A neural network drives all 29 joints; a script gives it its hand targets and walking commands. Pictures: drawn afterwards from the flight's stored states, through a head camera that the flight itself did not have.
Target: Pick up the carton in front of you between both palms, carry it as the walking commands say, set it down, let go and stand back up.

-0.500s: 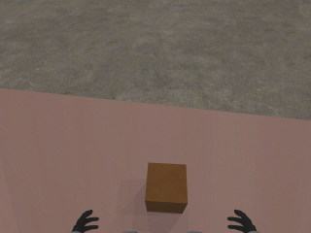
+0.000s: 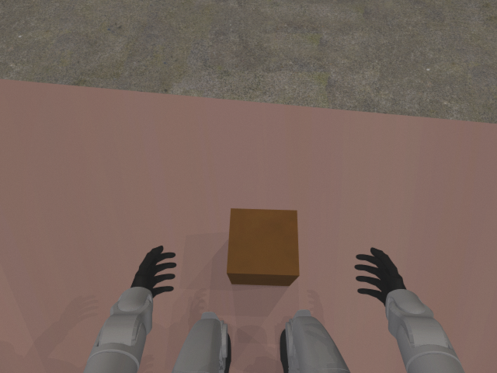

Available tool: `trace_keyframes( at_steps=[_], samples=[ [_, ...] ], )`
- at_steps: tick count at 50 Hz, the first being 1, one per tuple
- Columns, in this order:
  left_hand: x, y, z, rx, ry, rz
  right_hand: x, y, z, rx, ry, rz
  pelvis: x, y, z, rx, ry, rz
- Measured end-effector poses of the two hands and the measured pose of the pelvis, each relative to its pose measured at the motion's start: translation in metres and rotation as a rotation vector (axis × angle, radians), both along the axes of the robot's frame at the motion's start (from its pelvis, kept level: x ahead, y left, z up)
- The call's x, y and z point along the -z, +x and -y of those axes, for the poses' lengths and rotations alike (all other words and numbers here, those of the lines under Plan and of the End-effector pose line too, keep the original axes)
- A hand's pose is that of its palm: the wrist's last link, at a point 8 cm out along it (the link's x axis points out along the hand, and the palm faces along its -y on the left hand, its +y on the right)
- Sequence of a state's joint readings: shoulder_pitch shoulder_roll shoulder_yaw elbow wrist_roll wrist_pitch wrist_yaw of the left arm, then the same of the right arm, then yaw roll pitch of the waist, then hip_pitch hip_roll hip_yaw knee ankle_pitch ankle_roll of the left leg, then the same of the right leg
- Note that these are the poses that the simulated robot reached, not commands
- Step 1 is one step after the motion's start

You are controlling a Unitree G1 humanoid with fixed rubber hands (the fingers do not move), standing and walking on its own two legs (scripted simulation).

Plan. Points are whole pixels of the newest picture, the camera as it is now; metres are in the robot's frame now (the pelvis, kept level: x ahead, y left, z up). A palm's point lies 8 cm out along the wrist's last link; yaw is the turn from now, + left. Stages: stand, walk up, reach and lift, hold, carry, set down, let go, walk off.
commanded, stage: reach and lift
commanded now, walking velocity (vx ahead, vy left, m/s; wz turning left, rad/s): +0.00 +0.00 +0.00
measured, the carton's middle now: (262, 249) +0.43 -0.03 -0.57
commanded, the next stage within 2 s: none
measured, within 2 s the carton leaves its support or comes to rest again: neither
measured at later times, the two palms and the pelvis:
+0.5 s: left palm (175, 195) +0.45 +0.17 -0.14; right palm (361, 201) +0.42 -0.22 -0.14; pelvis -0.05 +0.00 -0.06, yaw +0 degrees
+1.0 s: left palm (193, 230) +0.44 +0.17 -0.36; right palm (335, 233) +0.42 -0.22 -0.35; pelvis -0.05 +0.00 -0.20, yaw +0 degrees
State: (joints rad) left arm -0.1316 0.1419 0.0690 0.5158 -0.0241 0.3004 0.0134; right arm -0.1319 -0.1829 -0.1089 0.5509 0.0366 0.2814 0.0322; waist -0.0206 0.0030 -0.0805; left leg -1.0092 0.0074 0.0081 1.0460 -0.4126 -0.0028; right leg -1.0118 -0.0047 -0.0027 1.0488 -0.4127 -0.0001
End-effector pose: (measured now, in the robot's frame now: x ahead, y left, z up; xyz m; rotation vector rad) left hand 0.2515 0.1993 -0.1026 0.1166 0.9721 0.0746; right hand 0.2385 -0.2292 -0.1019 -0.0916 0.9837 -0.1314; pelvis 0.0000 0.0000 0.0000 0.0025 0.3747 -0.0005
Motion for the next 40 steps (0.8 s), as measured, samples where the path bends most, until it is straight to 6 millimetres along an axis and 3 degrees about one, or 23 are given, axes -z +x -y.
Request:
trace_keyframes(
  at_steps=[13, 24, 33, 40],
  samples=[
    [0.015, 0.104, 0.022, -0.006, -0.017, 0.151, 0.014, 0.103, -0.009, 0.030, 0.019, 0.168, 0.033, -0.041, 0.002, -0.004, 0.000, -0.092],
    [0.034, 0.189, 0.030, -0.014, -0.024, 0.310, 0.035, 0.181, -0.007, 0.059, 0.017, 0.327, 0.055, -0.047, 0.003, -0.008, -0.004, -0.275],
    [0.068, 0.207, 0.030, -0.003, -0.028, 0.321, 0.066, 0.198, -0.005, 0.057, 0.016, 0.342, 0.062, -0.031, 0.003, -0.007, -0.003, -0.421],
    [0.134, 0.201, 0.031, -0.009, -0.030, 0.282, 0.131, 0.193, -0.008, 0.062, 0.014, 0.298, 0.102, -0.026, 0.002, -0.005, -0.003, -0.513]
  ],
)
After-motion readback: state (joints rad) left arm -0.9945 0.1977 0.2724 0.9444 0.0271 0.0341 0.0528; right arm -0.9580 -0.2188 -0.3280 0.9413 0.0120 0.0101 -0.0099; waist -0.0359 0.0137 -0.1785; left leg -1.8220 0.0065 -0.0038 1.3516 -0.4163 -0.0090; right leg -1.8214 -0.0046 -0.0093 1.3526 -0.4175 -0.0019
